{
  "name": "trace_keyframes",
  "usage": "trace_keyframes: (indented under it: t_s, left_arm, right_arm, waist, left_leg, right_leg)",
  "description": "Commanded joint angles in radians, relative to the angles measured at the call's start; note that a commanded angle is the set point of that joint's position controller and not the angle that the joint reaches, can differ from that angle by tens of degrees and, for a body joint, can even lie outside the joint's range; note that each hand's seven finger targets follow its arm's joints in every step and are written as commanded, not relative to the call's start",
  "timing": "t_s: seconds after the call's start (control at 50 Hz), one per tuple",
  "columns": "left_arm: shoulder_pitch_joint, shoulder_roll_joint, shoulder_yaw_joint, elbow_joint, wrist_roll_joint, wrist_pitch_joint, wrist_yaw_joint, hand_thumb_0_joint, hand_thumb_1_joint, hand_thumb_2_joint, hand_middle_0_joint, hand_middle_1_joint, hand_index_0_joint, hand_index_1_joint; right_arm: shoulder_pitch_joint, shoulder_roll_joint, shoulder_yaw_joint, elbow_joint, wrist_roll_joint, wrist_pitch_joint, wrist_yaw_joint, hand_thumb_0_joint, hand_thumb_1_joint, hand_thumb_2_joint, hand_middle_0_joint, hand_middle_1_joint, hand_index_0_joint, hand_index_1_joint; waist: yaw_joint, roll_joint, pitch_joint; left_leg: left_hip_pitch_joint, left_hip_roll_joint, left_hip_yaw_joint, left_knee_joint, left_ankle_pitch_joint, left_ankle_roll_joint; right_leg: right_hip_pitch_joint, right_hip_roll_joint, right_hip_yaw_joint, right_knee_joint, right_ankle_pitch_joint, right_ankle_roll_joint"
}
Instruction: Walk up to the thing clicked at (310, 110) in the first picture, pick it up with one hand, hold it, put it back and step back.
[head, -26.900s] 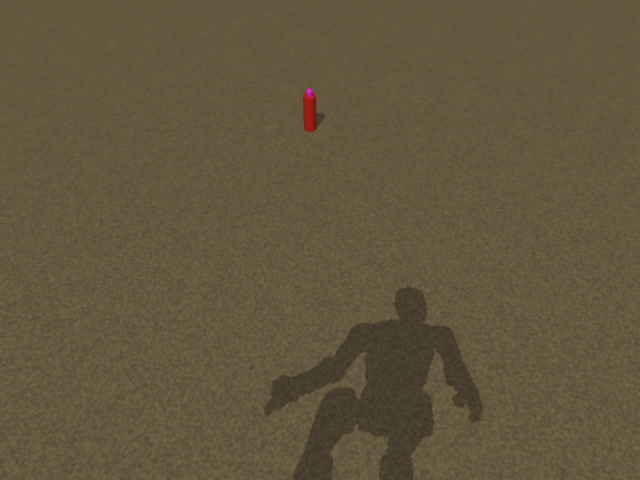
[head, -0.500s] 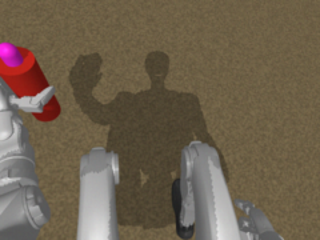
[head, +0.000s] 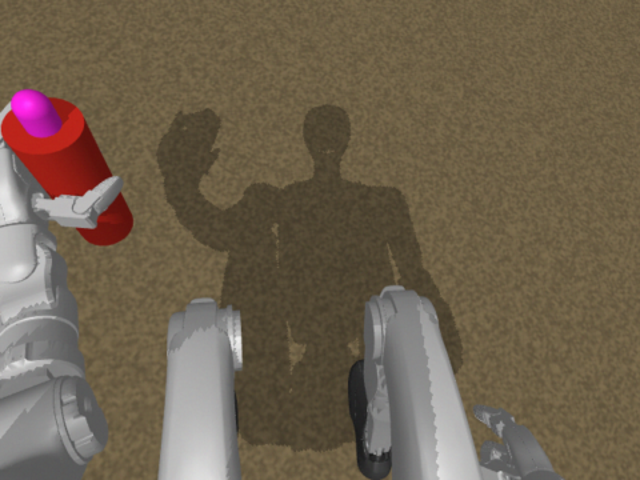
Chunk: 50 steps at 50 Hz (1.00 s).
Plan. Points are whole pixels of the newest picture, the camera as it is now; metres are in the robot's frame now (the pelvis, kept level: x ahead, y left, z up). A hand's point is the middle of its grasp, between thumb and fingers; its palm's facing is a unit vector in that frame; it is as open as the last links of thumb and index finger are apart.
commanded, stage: lift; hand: left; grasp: from the side
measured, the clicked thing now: (75, 174) +0.46 +0.27 -0.03
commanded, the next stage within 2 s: hold in 1.94 s
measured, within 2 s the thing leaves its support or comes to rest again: neither
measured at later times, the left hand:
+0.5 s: hand (27, 150) +0.42 +0.25 +0.09, palm faces +0.26 -0.96 -0.06, open 10.0 cm
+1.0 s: hand out of the picture +0.42 +0.22 +0.27, palm faces +0.26 -0.96 -0.05, open 10.0 cm
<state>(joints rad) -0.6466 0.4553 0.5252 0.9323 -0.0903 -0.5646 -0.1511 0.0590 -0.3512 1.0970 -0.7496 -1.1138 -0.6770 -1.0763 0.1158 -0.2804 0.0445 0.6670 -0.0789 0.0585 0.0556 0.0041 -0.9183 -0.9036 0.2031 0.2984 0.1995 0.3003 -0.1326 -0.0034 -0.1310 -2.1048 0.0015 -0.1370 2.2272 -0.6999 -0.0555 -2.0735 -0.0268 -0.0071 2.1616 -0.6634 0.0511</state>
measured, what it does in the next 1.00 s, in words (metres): rises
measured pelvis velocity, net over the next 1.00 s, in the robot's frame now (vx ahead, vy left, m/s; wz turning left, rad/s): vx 0.06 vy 0.01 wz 0.04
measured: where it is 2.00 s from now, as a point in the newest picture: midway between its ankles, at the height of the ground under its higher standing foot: (296, 450)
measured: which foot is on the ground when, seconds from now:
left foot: down 0.00-1.00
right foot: down 0.00-1.00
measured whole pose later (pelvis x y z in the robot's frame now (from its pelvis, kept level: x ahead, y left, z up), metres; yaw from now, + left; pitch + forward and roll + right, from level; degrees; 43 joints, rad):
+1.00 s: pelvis +0.06 +0.01 +0.25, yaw +2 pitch +22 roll -3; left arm -0.20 0.23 0.20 0.39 -0.13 -0.30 0.05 0.06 -0.36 1.10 -0.76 -1.09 -0.69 -1.06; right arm 0.19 -0.20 0.01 0.63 0.00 -0.01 -0.04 0.01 -0.91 -0.90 0.20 0.30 0.20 0.30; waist -0.04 0.01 -0.16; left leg -1.15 0.05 -0.07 1.37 -0.60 -0.02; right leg -1.12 -0.03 -0.03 1.30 -0.55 0.05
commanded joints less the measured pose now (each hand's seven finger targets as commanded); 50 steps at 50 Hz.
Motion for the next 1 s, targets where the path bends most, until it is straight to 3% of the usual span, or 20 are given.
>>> trace_keyframes:
  t_s: [0.0, 0.02, 0.06, 0.24, 0.3, 0.36, 0.44, 0.46, 0.52, 0.54, 0.6, 0.66, 0.74, 0.76, 0.78, 0.88, 0.92, 0.94, 0.96, 0.98]
  left_arm:
    - [-0.308, 0.271, 0.033, -0.297, -0.037, -0.077, 0.004, 0.0, 0.199, 1.292, -1.277, -1.466, -1.31, -1.452]
    - [-0.322, 0.302, 0.048, -0.339, -0.038, -0.077, 0.009, 0.0, 0.156, 1.295, -1.283, -1.47, -1.314, -1.459]
    - [-0.319, 0.285, 0.035, -0.385, -0.043, -0.066, 0.011, 0.0, 0.169, 1.284, -1.29, -1.472, -1.324, -1.457]
    - [-0.186, 0.171, -0.036, -0.475, -0.073, 0.0, 0.017, 0.0, 0.171, 1.281, -1.267, -1.456, -1.304, -1.44]
    - [-0.175, 0.22, -0.028, -0.644, -0.076, 0.016, 0.033, 0.0, 0.189, 1.271, -1.263, -1.452, -1.303, -1.43]
    - [-0.061, 0.121, -0.076, -0.625, -0.089, 0.06, 0.057, 0.0, 0.225, 1.27, -1.255, -1.45, -1.298, -1.426]
    - [-0.077, 0.136, -0.087, -0.787, -0.082, 0.086, 0.096, 0.0, 0.208, 1.266, -1.241, -1.439, -1.28, -1.417]
    - [-0.027, 0.097, -0.122, -0.767, -0.076, 0.103, 0.101, 0.0, 0.181, 1.262, -1.235, -1.44, -1.276, -1.418]
    - [0.037, 0.063, -0.129, -0.789, -0.073, 0.125, 0.131, 0.0, 0.199, 1.265, -1.226, -1.427, -1.263, -1.408]
    - [0.024, 0.077, -0.122, -0.841, -0.076, 0.125, 0.138, 0.0, 0.185, 1.26, -1.238, -1.434, -1.276, -1.414]
    - [0.049, 0.03, -0.173, -0.914, -0.081, 0.147, 0.156, 0.0, 0.175, 1.251, -1.227, -1.422, -1.264, -1.403]
    - [0.184, -0.03, -0.213, -0.818, -0.068, 0.185, 0.177, 0.0, 0.191, 1.247, -1.219, -1.405, -1.253, -1.388]
    - [0.12, -0.022, -0.229, -0.889, -0.059, 0.188, 0.193, 0.0, 0.146, 1.229, -1.211, -1.392, -1.246, -1.375]
    - [0.18, -0.05, -0.248, -0.839, -0.052, 0.196, 0.194, 0.0, 0.152, 1.222, -1.214, -1.388, -1.248, -1.37]
    - [0.164, -0.02, -0.219, -0.865, -0.054, 0.192, 0.2, 0.0, 0.161, 1.233, -1.221, -1.393, -1.254, -1.377]
    - [0.219, -0.11, -0.28, -0.791, -0.066, 0.185, 0.198, 0.0, 0.14, 1.215, -1.214, -1.371, -1.243, -1.359]
    - [0.195, -0.064, -0.259, -0.816, -0.044, 0.173, 0.207, 0.0, 0.155, 1.215, -1.208, -1.364, -1.237, -1.352]
    - [0.223, -0.098, -0.29, -0.747, -0.034, 0.177, 0.207, 0.0, 0.131, 1.203, -1.215, -1.356, -1.242, -1.346]
    - [0.169, -0.081, -0.288, -0.835, -0.028, 0.159, 0.218, 0.0, 0.145, 1.196, -1.206, -1.35, -1.234, -1.339]
    - [0.223, -0.11, -0.297, -0.755, -0.025, 0.161, 0.218, 0.0, 0.134, 1.202, -1.21, -1.352, -1.238, -1.341]
  right_arm:
    - [0.131, -0.213, -0.082, -0.065, 0.009, -0.024, -0.024, 0.0, -0.917, -0.902, 0.2, 0.3, 0.2, 0.3]
    - [0.132, -0.212, -0.085, -0.067, 0.013, -0.022, -0.027, 0.0, -0.92, -0.903, 0.2, 0.3, 0.2, 0.3]
    - [0.13, -0.207, -0.088, -0.078, 0.019, -0.023, -0.029, 0.0, -0.921, -0.903, 0.2, 0.299, 0.2, 0.299]
    - [0.113, -0.191, -0.107, -0.127, 0.052, -0.047, -0.048, 0.0, -0.916, -0.901, 0.2, 0.299, 0.2, 0.299]
    - [0.121, -0.181, -0.111, -0.139, 0.058, -0.051, -0.057, 0.0, -0.909, -0.899, 0.2, 0.3, 0.2, 0.3]
    - [0.102, -0.163, -0.109, -0.158, 0.073, -0.064, -0.065, 0.0, -0.909, -0.898, 0.2, 0.299, 0.2, 0.299]
    - [0.098, -0.155, -0.115, -0.17, 0.084, -0.072, -0.08, 0.0, -0.907, -0.898, 0.2, 0.3, 0.2, 0.3]
    - [0.095, -0.147, -0.113, -0.171, 0.085, -0.073, -0.083, 0.0, -0.91, -0.899, 0.2, 0.299, 0.2, 0.299]
    - [0.091, -0.136, -0.115, -0.163, 0.091, -0.081, -0.091, 0.0, -0.905, -0.898, 0.2, 0.3, 0.2, 0.3]
    - [0.093, -0.128, -0.112, -0.162, 0.091, -0.082, -0.094, 0.0, -0.909, -0.899, 0.2, 0.3, 0.2, 0.3]
    - [0.101, -0.114, -0.107, -0.163, 0.094, -0.09, -0.102, 0.0, -0.912, -0.9, 0.2, 0.3, 0.2, 0.3]
    - [0.101, -0.109, -0.105, -0.153, 0.093, -0.094, -0.11, 0.0, -0.905, -0.898, 0.2, 0.299, 0.2, 0.299]
    - [0.11, -0.103, -0.099, -0.153, 0.091, -0.095, -0.114, 0.0, -0.898, -0.896, 0.2, 0.299, 0.2, 0.299]
    - [0.117, -0.098, -0.099, -0.144, 0.09, -0.097, -0.113, 0.0, -0.898, -0.895, 0.2, 0.299, 0.2, 0.299]
    - [0.119, -0.093, -0.098, -0.137, 0.092, -0.097, -0.114, 0.0, -0.896, -0.895, 0.2, 0.3, 0.2, 0.3]
    - [0.128, -0.078, -0.092, -0.125, 0.085, -0.107, -0.11, 0.0, -0.895, -0.894, 0.2, 0.3, 0.2, 0.3]
    - [0.14, -0.077, -0.097, -0.124, 0.079, -0.106, -0.109, 0.0, -0.893, -0.895, 0.2, 0.3, 0.2, 0.3]
    - [0.121, -0.075, -0.094, -0.128, 0.076, -0.107, -0.107, 0.0, -0.892, -0.894, 0.2, 0.3, 0.2, 0.3]
    - [0.13, -0.068, -0.092, -0.127, 0.073, -0.107, -0.104, 0.0, -0.892, -0.894, 0.2, 0.3, 0.2, 0.3]
    - [0.132, -0.068, -0.092, -0.127, 0.07, -0.105, -0.102, 0.0, -0.895, -0.895, 0.2, 0.3, 0.2, 0.3]
  waist:
    - [0.035, 0.207, -0.708]
    - [0.046, 0.208, -0.718]
    - [0.045, 0.206, -0.725]
    - [0.046, 0.162, -0.691]
    - [0.075, 0.182, -0.756]
    - [0.058, 0.126, -0.685]
    - [0.079, 0.177, -0.728]
    - [0.069, 0.167, -0.691]
    - [0.079, 0.143, -0.642]
    - [0.086, 0.16, -0.649]
    - [0.077, 0.147, -0.665]
    - [0.073, 0.113, -0.585]
    - [0.079, 0.145, -0.552]
    - [0.077, 0.119, -0.512]
    - [0.091, 0.105, -0.503]
    - [0.09, 0.08, -0.446]
    - [0.095, 0.098, -0.448]
    - [0.089, 0.093, -0.399]
    - [0.099, 0.11, -0.402]
    - [0.095, 0.108, -0.403]
  left_leg:
    - [0.49, -0.007, 0.101, -0.323, 0.17, 0.067]
    - [0.497, -0.006, 0.103, -0.33, 0.166, 0.068]
    - [0.511, -0.007, 0.101, -0.349, 0.151, 0.07]
    - [0.584, -0.003, 0.097, -0.448, 0.13, 0.074]
    - [0.648, -0.004, 0.099, -0.489, 0.157, 0.073]
    - [0.658, -0.002, 0.096, -0.546, 0.131, 0.078]
    - [0.792, 0.001, 0.089, -0.616, 0.175, 0.072]
    - [0.81, 0.003, 0.085, -0.64, 0.169, 0.072]
    - [0.862, 0.007, 0.08, -0.697, 0.185, 0.068]
    - [0.884, 0.006, 0.082, -0.715, 0.194, 0.068]
    - [0.979, 0.007, 0.081, -0.759, 0.257, 0.069]
    - [1.035, 0.01, 0.075, -0.819, 0.321, 0.068]
    - [1.164, 0.019, 0.055, -0.92, 0.366, 0.054]
    - [1.169, 0.022, 0.05, -0.938, 0.381, 0.054]
    - [1.178, 0.019, 0.059, -0.954, 0.379, 0.057]
    - [1.26, 0.02, 0.072, -1.022, 0.466, 0.058]
    - [1.293, 0.02, 0.078, -1.046, 0.488, 0.056]
    - [1.282, 0.021, 0.08, -1.068, 0.464, 0.054]
    - [1.306, 0.021, 0.077, -1.088, 0.457, 0.051]
    - [1.329, 0.024, 0.074, -1.102, 0.478, 0.046]
  right_leg:
    - [0.41, 0.018, -0.063, -0.255, 0.169, -0.083]
    - [0.42, 0.019, -0.06, -0.264, 0.164, -0.084]
    - [0.44, 0.018, -0.058, -0.283, 0.153, -0.083]
    - [0.492, 0.017, -0.045, -0.403, 0.139, -0.082]
    - [0.577, 0.017, -0.03, -0.445, 0.157, -0.082]
    - [0.624, 0.016, -0.023, -0.517, 0.134, -0.076]
    - [0.687, 0.014, -0.02, -0.574, 0.177, -0.081]
    - [0.698, 0.014, -0.02, -0.6, 0.176, -0.078]
    - [0.738, 0.016, -0.019, -0.649, 0.189, -0.078]
    - [0.776, 0.016, -0.016, -0.669, 0.197, -0.077]
    - [0.862, 0.017, -0.018, -0.728, 0.258, -0.072]
    - [0.908, 0.019, -0.028, -0.783, 0.315, -0.071]
    - [0.965, 0.021, -0.04, -0.849, 0.344, -0.075]
    - [0.986, 0.021, -0.045, -0.865, 0.359, -0.072]
    - [1.023, 0.024, -0.043, -0.893, 0.363, -0.071]
    - [1.131, 0.028, -0.046, -0.972, 0.443, -0.068]
    - [1.172, 0.027, -0.042, -1.002, 0.464, -0.068]
    - [1.17, 0.024, -0.043, -1.019, 0.447, -0.069]
    - [1.182, 0.026, -0.046, -1.029, 0.436, -0.071]
    - [1.188, 0.025, -0.049, -1.035, 0.445, -0.073]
